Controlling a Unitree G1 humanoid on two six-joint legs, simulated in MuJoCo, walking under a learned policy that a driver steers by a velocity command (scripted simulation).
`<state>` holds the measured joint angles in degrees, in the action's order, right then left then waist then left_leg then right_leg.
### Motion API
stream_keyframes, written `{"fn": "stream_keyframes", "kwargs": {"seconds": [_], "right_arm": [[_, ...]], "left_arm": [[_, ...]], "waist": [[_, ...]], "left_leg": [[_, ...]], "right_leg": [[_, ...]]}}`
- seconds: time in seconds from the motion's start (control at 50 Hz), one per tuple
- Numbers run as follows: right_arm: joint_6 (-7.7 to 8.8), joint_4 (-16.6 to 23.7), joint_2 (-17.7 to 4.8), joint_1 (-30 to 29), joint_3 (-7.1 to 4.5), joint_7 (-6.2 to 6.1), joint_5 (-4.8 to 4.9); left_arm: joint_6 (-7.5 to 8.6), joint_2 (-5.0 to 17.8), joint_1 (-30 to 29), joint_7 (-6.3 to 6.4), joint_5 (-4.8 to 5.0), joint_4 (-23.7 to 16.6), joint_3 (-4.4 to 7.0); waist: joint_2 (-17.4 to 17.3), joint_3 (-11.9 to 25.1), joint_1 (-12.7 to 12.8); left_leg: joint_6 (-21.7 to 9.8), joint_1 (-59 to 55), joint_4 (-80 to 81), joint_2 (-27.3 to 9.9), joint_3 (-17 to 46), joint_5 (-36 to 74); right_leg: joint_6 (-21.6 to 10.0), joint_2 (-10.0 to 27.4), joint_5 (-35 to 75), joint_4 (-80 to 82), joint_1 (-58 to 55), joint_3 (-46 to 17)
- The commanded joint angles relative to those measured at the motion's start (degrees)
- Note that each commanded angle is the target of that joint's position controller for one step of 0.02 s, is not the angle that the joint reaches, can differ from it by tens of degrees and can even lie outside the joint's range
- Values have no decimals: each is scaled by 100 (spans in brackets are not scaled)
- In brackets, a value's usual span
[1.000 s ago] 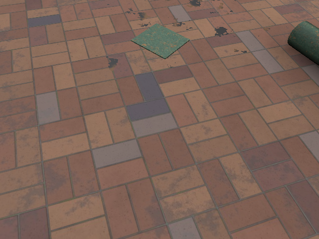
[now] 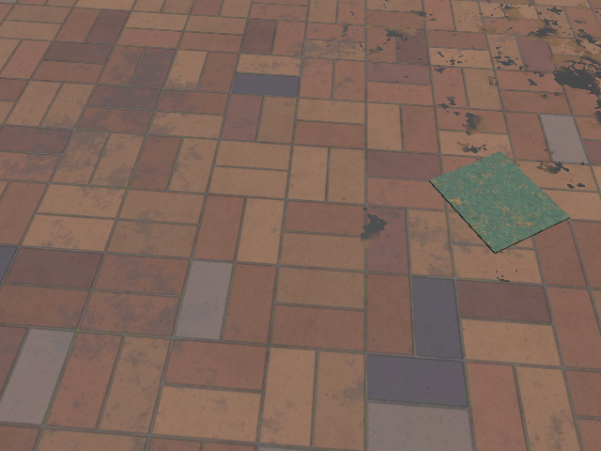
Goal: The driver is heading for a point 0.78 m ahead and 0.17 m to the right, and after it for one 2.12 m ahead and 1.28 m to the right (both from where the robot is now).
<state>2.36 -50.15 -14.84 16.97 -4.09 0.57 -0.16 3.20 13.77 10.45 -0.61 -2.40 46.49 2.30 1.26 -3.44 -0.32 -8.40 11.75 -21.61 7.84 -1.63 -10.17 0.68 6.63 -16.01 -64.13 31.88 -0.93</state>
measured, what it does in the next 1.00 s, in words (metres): walks ahead, turning right: right foot, then left foot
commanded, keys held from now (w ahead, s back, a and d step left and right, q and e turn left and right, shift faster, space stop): w+e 0.48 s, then e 0.26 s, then no key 0.26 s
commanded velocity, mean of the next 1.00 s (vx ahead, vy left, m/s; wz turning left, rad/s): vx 0.35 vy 0.00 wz -0.33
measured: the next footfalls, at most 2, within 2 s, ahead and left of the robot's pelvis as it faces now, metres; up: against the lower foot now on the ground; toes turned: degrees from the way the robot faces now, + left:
right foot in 0.38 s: +0.36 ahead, -0.12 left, +0.00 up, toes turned -10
left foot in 0.86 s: +0.61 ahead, -0.03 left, +0.00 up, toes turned -26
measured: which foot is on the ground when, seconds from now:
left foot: down 0.00-0.38, up 0.40-0.84, down 0.86-1.00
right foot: up 0.00-0.36, down 0.38-0.86, up 0.88-1.00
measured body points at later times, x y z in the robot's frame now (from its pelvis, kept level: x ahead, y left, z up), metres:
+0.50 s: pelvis +0.28 -0.06 -0.01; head +0.31 -0.06 +0.44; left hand +0.42 +0.19 -0.14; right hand +0.30 -0.32 -0.14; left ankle +0.19 +0.07 -0.63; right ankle +0.32 -0.11 -0.74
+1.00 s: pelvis +0.46 -0.06 +0.00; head +0.50 -0.05 +0.44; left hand +0.65 +0.16 -0.15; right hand +0.48 -0.35 -0.11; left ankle +0.58 -0.02 -0.74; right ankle +0.34 -0.13 -0.67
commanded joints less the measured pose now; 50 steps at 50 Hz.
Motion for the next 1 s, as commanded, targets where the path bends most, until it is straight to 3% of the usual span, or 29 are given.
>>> {"fn": "stream_keyframes", "kwargs": {"seconds": [0.02,0.12,0.24,0.3,0.34,0.36,0.38,0.4,0.42,0.44,0.46,0.5,0.56,0.6,0.68,0.74,0.8,0.82,0.84,0.86,0.88,0.9,0.92,0.94,0.96,1.0], "right_arm": [[215,170,-584,316,-88,-4,11],[265,1,-566,742,-15,-8,-23],[294,-278,-472,1047,98,-154,-133],[301,-352,-600,879,119,-250,-154],[245,-371,-796,757,78,-314,-192],[214,-321,-897,605,56,-311,-160],[252,-101,-827,412,100,-287,-106],[323,146,-355,758,152,-158,34],[379,230,-712,346,122,-127,-137],[456,404,-657,-53,147,-81,-88],[488,427,-643,-87,153,-63,-65],[269,470,-503,-62,186,-54,-216],[35,554,-344,23,224,-72,-234],[-8,699,-331,-276,238,-86,-212],[-63,981,-387,-995,268,-109,-131],[-48,1121,-492,-1364,283,-137,-90],[41,1000,-634,-1000,266,-178,-80],[83,894,-697,-676,243,-200,-93],[158,779,-720,-270,228,-231,-137],[234,765,-1050,165,168,-284,-195],[135,875,-1386,66,95,-273,-117],[28,849,-1101,123,103,-226,21],[5,912,-719,-149,201,-210,21],[-29,936,-498,-468,273,-210,-23],[-50,926,-438,-640,310,-223,-68],[-72,823,-496,-723,304,-219,-127]], "left_arm": [[-140,317,469,-64,-12,-66,68],[-140,366,-436,-117,105,-260,59],[-81,286,-1152,-198,116,-473,-19],[-64,326,-840,-165,106,-413,-3],[-39,525,167,-107,95,-121,91],[9,672,1037,-79,49,139,176],[8,1100,1912,-11,-50,310,331],[-79,1566,1753,20,50,244,485],[-105,1389,1405,-42,263,249,468],[-114,1185,1033,-23,261,172,418],[-121,823,839,-13,208,201,332],[-51,644,611,38,212,201,251],[81,955,734,9,227,222,303],[46,1032,843,9,229,223,320],[-125,1005,1164,73,261,213,328],[-251,1043,1319,146,199,172,356],[-295,1021,1089,197,117,58,358],[-276,1040,931,198,132,12,359],[-232,1034,766,185,208,-24,346],[-159,806,836,160,284,-205,263],[-182,472,1784,200,366,-153,228],[-280,873,1898,241,142,42,270],[-356,961,1480,221,67,119,299],[-411,887,1135,185,66,59,280],[-483,795,975,147,105,25,252],[-605,661,1122,90,134,126,184]], "waist": [[-250,257,117],[-412,29,-229],[-375,-323,-400],[-535,-72,-144],[-701,474,310],[-645,879,735],[-165,1437,1136],[1527,1948,622],[276,1720,625],[44,1028,513],[-419,466,248],[-425,117,-94],[-198,233,-234],[-5,340,-157],[328,597,212],[356,578,399],[411,550,252],[426,577,93],[292,642,-182],[-401,1193,-263],[-1626,1830,133],[-1111,1950,125],[-456,1322,119],[-317,973,155],[-564,753,202],[-959,695,292]], "left_leg": [[-538,-371,1174,-1544,1122,2272],[-14,-1071,1340,-1520,641,2477],[80,-1881,1349,-1815,102,3220],[220,-2120,590,-1902,-222,5496],[295,-2179,-867,-1966,-339,6722],[332,-1680,-2069,-1909,-449,6130],[374,-458,-3909,-1646,-648,4085],[763,2173,-6292,-166,-440,-1600],[597,2928,-6511,-506,591,-1511],[602,3059,-6164,-834,670,-1040],[610,2804,-5580,-1039,566,-815],[802,2211,-4928,-1213,502,-821],[1065,1848,-4161,-1120,257,-716],[1155,1837,-3534,-1020,111,-357],[1133,1860,-2602,-856,102,410],[1082,2030,-2137,-753,239,352],[857,1468,-1348,-683,372,98],[734,959,-893,-632,363,215],[584,197,-173,-699,377,1038],[264,-956,-242,-1795,1323,3028],[-819,-1951,-473,-3370,2926,5927],[-1165,-1549,-311,-3457,3468,5166],[-994,-962,-121,-3023,2864,4054],[-702,-492,95,-2621,2283,3166],[-473,-185,311,-2305,1855,2634],[-279,239,463,-1861,1251,2247]], "right_leg": [[42,106,655,486,287,202],[-138,11,1656,1541,835,257],[-444,-453,1650,2639,876,431],[-731,-888,999,2989,18,837],[-994,-1222,472,3134,-959,936],[-1195,-1226,689,3582,-2043,735],[-1621,-253,367,3772,-3432,-544],[-2705,1339,862,4232,-5179,-3883],[-2717,1197,877,4556,-4975,-3915],[-2531,1100,905,4732,-4215,-3152],[-2241,877,1338,4956,-3327,-2650],[-1919,372,2429,5076,-2327,-1898],[-1804,50,4775,4864,-1896,-1219],[-1579,-194,5340,4683,-1900,-989],[-1061,-393,5252,4309,-2333,-1086],[-1018,-266,4976,4002,-2801,-1493],[-923,-169,4857,3548,-2917,-1739],[-816,-234,4768,3288,-2798,-1791],[-655,-442,4487,2792,-2549,-1723],[-446,-774,2912,1718,-2012,-1453],[-272,-1814,-2021,179,-1027,-663],[-284,-1606,-2390,-465,-704,-589],[-231,-1436,-1909,-679,-648,-747],[-164,-1306,-1589,-429,-665,-732],[-77,-1184,-1370,-111,-775,-723],[51,-1212,-1086,381,-1266,-465]]}}
Keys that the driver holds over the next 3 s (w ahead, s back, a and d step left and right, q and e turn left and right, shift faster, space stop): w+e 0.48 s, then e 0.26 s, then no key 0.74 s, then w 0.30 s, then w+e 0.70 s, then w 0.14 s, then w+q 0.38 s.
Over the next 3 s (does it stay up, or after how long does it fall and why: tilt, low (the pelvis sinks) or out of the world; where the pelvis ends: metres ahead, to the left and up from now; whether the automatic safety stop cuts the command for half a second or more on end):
stays up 1.09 -0.46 0.00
